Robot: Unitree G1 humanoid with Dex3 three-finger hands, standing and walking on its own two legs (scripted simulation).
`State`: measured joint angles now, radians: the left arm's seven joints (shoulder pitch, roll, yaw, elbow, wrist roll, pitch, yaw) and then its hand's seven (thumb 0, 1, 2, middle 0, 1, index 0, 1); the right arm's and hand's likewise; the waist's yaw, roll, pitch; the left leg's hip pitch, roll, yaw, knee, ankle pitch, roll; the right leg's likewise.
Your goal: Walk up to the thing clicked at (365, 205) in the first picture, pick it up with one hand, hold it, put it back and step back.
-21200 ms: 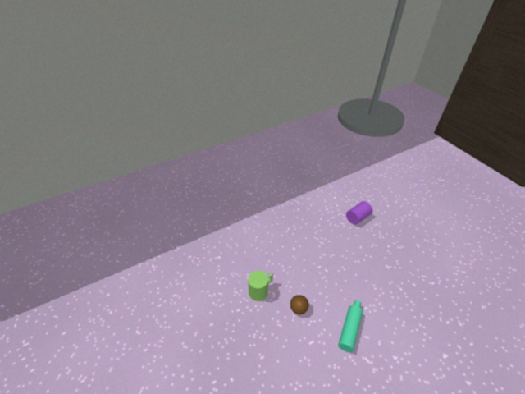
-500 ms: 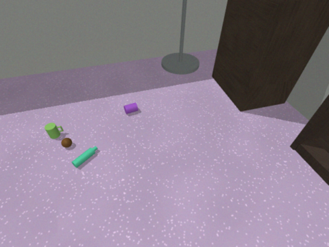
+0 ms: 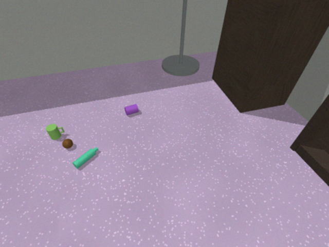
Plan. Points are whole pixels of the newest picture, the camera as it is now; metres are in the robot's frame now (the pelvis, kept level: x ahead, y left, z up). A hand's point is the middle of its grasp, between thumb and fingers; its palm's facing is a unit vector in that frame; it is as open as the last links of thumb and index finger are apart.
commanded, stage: stand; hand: left
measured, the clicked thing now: (131, 109) +1.47 +0.31 -0.74
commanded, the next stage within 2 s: walk up in 0.40 s
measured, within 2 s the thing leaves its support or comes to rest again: neither
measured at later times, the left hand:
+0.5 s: hand out of the picture +0.07 +0.27 -0.16, palm faces +0.03 -0.94 -0.33, open 7.4 cm
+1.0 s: hand (39, 241) +0.22 +0.37 -0.16, palm faces +0.03 -0.95 -0.31, open 7.4 cm
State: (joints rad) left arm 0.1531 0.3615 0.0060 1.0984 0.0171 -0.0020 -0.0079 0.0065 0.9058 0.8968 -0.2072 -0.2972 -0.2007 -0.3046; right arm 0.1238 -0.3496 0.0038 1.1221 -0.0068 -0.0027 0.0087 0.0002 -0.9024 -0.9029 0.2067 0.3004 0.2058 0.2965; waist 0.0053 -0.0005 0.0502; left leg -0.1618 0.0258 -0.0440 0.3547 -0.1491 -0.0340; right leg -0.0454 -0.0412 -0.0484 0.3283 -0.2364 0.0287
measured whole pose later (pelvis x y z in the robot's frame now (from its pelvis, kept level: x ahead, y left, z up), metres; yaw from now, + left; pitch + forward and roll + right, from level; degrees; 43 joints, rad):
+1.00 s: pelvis +0.19 +0.09 +0.00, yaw +4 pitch -4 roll +1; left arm 0.29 0.45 0.07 0.97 0.02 -0.01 -0.09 0.01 0.91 0.90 -0.21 -0.30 -0.20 -0.30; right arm 0.32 -0.36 -0.07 0.95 -0.01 -0.09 0.06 0.00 -0.90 -0.90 0.21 0.30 0.21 0.30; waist 0.00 -0.08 0.05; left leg -0.04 -0.03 0.10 0.34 -0.24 0.05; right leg -0.53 -0.07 0.08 0.91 -0.16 0.01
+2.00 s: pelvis +0.65 +0.06 -0.01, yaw +1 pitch -4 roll +1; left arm 0.34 0.44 0.05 0.87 0.01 -0.03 -0.08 0.01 0.91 0.90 -0.21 -0.30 -0.20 -0.30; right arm 0.32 -0.38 -0.05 0.83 -0.01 -0.09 0.05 0.00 -0.90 -0.90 0.21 0.30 0.21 0.30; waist 0.00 -0.06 0.08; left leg -0.16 0.04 0.11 0.46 -0.23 0.02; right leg -0.48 -0.08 0.04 0.88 -0.29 0.00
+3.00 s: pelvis +0.94 +0.04 -0.02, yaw +3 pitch -4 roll +0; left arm 0.27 0.42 0.03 0.88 -0.01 -0.03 -0.01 0.01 0.91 0.90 -0.21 -0.30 -0.20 -0.30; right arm 0.24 -0.38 -0.02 0.82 -0.01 -0.04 0.02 0.00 -0.90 -0.90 0.21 0.30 0.21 0.30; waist 0.01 -0.04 0.14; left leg -0.25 0.02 0.08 0.57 -0.25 0.03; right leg -0.44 -0.06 0.01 0.82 -0.29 0.00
